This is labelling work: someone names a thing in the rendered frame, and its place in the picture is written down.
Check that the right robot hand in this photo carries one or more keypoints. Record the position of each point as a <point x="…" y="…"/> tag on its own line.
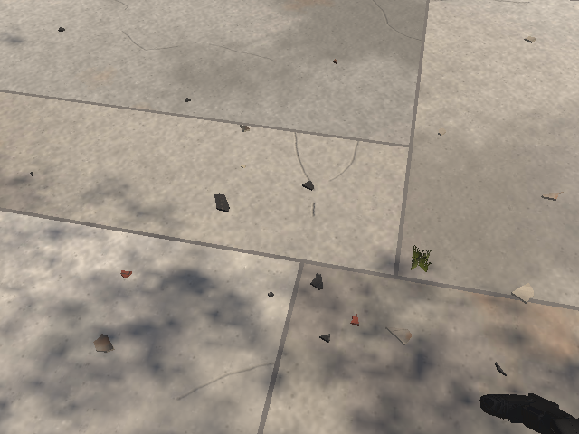
<point x="535" y="412"/>

